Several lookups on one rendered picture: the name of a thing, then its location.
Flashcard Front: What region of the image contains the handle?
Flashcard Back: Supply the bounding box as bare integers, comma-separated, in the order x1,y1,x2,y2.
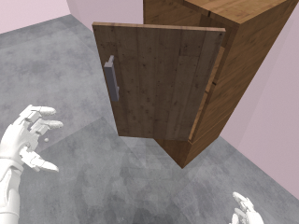
104,55,120,102

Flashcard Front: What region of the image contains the cupboard door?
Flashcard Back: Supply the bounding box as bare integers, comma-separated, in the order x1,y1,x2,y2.
92,21,226,141

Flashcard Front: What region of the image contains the left robot forearm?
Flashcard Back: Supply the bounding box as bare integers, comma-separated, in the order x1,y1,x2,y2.
0,158,24,224

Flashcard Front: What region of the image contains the robot left hand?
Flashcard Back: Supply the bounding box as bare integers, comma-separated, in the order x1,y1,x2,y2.
0,105,64,173

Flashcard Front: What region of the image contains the robot right hand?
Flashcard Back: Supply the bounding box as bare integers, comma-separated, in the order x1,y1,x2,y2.
229,192,264,224

